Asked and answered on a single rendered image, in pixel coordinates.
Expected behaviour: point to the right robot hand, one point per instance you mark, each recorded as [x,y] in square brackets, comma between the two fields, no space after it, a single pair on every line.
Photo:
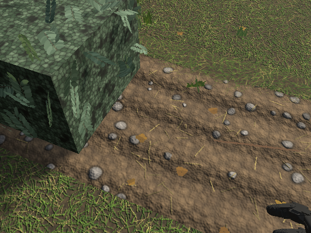
[293,211]

